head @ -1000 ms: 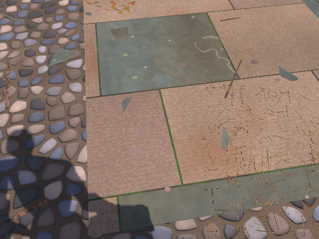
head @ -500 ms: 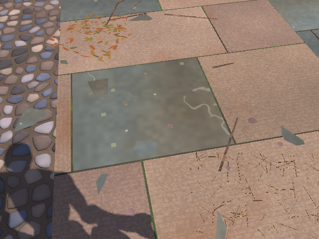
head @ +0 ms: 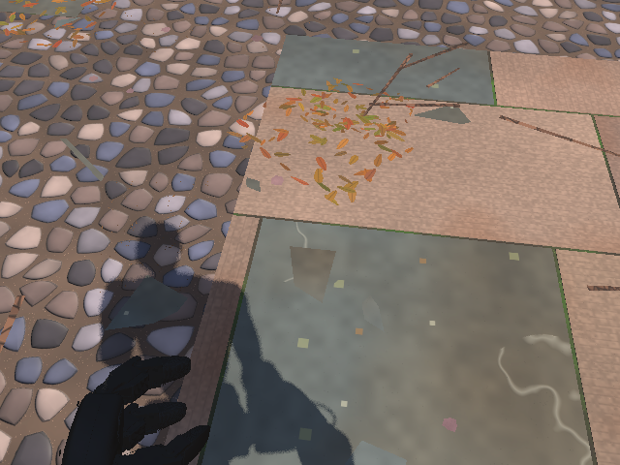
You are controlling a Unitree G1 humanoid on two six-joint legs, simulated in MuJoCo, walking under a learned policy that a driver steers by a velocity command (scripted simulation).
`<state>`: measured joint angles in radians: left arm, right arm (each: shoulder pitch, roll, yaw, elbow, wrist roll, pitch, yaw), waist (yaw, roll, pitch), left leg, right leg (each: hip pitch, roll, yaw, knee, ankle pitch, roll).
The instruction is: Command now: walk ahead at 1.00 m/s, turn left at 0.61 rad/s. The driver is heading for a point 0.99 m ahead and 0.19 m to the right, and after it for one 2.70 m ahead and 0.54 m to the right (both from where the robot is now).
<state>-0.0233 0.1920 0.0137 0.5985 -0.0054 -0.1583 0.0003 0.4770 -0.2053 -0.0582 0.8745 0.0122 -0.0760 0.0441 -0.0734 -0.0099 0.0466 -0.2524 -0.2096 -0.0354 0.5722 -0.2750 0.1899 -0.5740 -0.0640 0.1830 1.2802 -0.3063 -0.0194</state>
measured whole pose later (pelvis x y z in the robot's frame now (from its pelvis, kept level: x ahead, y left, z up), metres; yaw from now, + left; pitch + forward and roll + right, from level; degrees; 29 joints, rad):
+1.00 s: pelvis +0.93 -0.15 +0.01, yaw -31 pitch +1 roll +4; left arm 0.07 0.34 0.06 0.56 -0.02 -0.04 -0.03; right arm 0.47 -0.34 -0.10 0.87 0.01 -0.10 0.00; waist -0.10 -0.04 0.01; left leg 0.04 -0.02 0.12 0.30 -0.35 -0.03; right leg -0.82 -0.12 0.05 1.04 -0.14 -0.05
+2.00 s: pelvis +1.76 -0.41 +0.00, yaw +8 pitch +1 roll -1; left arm -0.04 0.25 0.04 0.60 0.01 -0.14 -0.05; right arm 0.41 -0.23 -0.04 0.79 0.00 -0.04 -0.04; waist -0.10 -0.04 0.05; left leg 0.05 -0.14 -0.17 0.48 -0.49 0.13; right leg -0.61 0.04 -0.01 0.45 0.26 -0.02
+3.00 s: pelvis +2.00 -0.38 +0.01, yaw -24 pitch +0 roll +0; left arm 0.21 0.26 0.03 0.72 0.01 0.04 0.02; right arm 0.22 -0.25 -0.02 0.74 -0.01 -0.01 -0.01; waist -0.03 0.01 0.03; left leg -0.30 -0.02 -0.07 0.51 -0.21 -0.01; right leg -0.19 0.02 0.07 0.50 -0.31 0.00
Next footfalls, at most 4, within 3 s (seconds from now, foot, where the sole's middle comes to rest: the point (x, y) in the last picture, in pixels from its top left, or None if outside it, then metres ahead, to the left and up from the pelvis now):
0.28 right None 0.49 -0.14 -0.76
0.70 left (287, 296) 0.93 0.01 -0.76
1.14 right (450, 224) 1.16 -0.47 -0.76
1.58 left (387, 124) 1.62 -0.36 -0.76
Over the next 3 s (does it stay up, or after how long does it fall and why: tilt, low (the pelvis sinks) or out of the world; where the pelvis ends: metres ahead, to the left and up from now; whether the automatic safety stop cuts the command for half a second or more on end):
stays up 2.00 -0.38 0.01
